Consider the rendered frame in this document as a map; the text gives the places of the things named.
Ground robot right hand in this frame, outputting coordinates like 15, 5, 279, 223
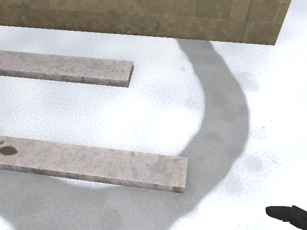
265, 205, 307, 230

